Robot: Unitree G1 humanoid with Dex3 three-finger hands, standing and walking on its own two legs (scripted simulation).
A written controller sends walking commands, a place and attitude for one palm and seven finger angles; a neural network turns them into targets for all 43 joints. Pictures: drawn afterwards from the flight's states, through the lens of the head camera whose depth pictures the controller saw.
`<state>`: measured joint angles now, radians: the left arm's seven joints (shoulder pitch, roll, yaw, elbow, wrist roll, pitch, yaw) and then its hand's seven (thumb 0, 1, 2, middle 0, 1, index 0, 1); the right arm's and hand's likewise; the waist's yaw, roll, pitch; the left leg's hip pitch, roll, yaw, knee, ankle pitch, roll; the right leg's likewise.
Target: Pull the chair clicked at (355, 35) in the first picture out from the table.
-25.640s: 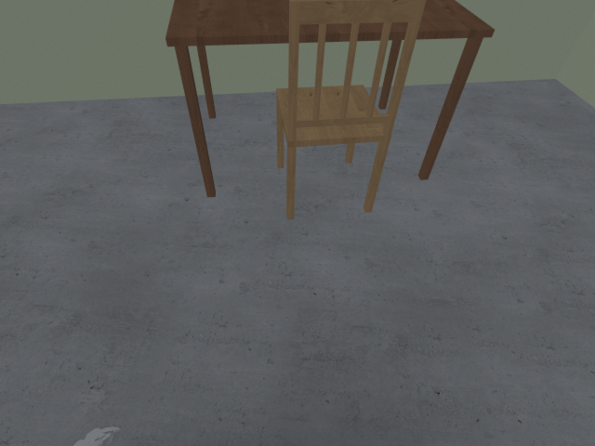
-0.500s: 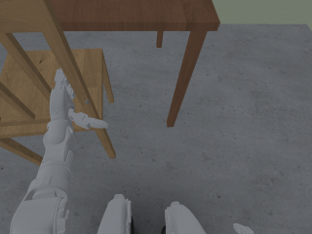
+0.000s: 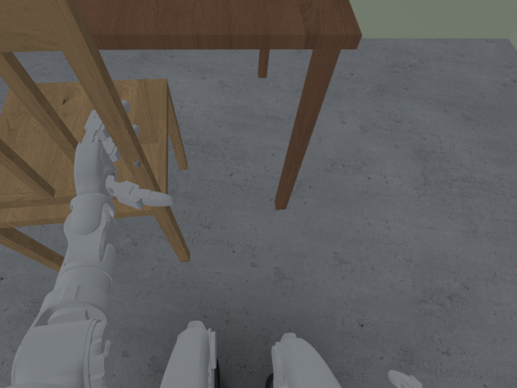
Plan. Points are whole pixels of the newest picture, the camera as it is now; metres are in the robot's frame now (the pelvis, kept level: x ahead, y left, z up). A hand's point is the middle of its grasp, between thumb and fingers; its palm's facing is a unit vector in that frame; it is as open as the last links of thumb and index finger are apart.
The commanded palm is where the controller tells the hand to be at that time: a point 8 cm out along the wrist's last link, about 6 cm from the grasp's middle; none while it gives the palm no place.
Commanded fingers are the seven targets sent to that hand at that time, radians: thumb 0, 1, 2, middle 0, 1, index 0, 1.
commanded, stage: hook a spindle and tug to test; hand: left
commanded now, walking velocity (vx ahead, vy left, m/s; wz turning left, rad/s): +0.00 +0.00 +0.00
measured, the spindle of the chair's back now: out of the picture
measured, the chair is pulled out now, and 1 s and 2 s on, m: -0.01 0.03 0.12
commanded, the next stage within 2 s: step backward, pulling the chair out in 1.12 s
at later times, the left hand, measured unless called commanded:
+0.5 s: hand (136, 163) +0.45 +0.18 +0.03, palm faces +0.06 -1.00 -0.02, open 6.0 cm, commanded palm +0.41 +0.22 +0.03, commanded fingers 0.00 0.90 0.90 -0.50 -1.45 -0.50 -1.45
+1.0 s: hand (134, 189) +0.40 +0.17 +0.03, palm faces +0.06 -1.00 -0.02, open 6.0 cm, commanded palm +0.38 +0.21 +0.03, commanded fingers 0.00 0.90 0.90 -0.50 -1.45 -0.50 -1.45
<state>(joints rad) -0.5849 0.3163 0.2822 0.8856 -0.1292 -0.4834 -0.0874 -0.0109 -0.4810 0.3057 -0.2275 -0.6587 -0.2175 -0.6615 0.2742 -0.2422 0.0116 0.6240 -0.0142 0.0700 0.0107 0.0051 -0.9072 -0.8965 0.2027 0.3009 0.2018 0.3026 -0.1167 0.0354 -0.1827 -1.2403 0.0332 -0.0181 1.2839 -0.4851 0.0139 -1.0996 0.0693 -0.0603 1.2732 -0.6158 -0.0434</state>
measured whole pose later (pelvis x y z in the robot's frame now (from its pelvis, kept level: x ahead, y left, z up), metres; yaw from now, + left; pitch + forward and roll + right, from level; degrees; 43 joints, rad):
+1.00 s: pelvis +0.01 +0.01 +0.01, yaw +0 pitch +24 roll -3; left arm -0.35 0.23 0.16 0.63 -0.15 -0.46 -0.04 0.01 0.64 0.83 -0.37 -1.43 -0.35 -1.45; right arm 0.25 -0.24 0.00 0.59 -0.01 0.07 0.03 0.01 -0.91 -0.90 0.20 0.30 0.20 0.30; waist -0.07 0.04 -0.19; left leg -1.17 0.02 -0.01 1.26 -0.50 0.03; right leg -1.02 0.06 -0.05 1.23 -0.62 -0.02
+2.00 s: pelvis -0.04 +0.00 +0.11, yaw +1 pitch +5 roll -3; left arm -0.40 0.18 0.06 0.97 -0.08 -0.28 0.07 0.08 0.59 0.76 -0.29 -1.04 -0.50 -1.45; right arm 0.23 -0.22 0.02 0.67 0.06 0.08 -0.11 0.01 -0.91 -0.90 0.21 0.30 0.20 0.30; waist -0.05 0.06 0.09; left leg -0.57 0.04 0.00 0.63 -0.16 0.01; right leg -0.44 0.07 -0.03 0.60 -0.26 -0.03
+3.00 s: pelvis -0.15 -0.02 +0.11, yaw -1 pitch +3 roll +1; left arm -0.52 0.20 0.03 0.99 -0.05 -0.18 0.07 0.10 0.54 0.76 -0.29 -1.19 -0.50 -1.44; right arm 0.15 -0.27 -0.01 0.67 0.02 0.02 -0.08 0.01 -0.91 -0.90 0.20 0.30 0.20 0.30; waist -0.05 0.00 0.17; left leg -0.38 0.01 -0.02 0.56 -0.23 -0.02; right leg -0.38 -0.04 -0.01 0.60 -0.27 0.02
